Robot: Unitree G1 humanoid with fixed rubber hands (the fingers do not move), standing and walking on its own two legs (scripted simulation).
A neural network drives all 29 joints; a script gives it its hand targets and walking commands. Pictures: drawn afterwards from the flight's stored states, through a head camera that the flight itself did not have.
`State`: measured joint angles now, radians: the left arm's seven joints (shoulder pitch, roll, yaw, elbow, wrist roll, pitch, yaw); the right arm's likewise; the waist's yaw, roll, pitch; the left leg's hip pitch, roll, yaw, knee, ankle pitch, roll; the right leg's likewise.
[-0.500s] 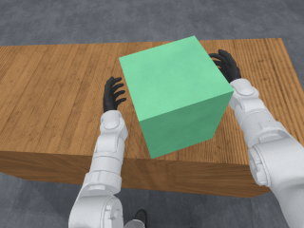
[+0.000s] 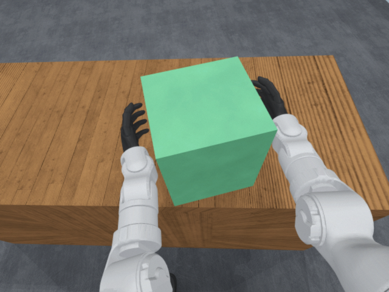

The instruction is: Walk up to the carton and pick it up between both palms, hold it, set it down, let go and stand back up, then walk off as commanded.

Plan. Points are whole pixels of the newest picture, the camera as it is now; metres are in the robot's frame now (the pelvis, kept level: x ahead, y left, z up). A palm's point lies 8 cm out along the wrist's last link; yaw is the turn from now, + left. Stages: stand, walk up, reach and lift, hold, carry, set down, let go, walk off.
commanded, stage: reach and lift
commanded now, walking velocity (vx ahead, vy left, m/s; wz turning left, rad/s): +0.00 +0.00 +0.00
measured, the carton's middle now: (203, 137) +0.43 +0.07 +0.01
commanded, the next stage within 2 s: none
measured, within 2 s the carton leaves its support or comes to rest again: leaves its support in 1.80 s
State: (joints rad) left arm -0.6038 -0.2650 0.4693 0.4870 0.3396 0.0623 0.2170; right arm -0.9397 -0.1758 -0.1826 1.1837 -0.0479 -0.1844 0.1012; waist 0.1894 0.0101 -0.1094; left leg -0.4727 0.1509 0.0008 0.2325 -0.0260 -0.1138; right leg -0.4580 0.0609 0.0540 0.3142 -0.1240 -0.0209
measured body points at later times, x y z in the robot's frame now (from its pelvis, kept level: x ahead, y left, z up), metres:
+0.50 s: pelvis +0.01 +0.00 +0.00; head +0.08 +0.00 +0.45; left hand +0.37 +0.21 +0.06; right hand +0.48 -0.07 +0.07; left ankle +0.03 +0.19 -0.74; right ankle +0.00 -0.11 -0.74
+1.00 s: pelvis +0.00 -0.01 +0.00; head +0.08 +0.00 +0.45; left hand +0.37 +0.21 +0.06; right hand +0.48 -0.07 +0.07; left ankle +0.03 +0.19 -0.74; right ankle +0.00 -0.10 -0.74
